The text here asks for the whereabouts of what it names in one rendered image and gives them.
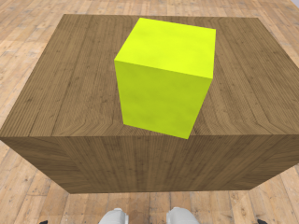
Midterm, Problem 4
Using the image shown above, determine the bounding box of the robot right thigh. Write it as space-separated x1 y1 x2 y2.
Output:
166 207 199 224

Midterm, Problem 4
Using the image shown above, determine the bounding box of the pedestal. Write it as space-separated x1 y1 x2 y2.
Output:
0 14 299 194

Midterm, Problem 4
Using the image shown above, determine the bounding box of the robot thigh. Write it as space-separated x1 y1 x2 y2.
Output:
166 207 199 224
98 210 129 224

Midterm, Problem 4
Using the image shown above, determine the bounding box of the carton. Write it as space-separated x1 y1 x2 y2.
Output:
114 18 216 139

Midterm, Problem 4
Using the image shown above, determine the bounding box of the robot left thigh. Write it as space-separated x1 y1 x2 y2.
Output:
98 210 129 224

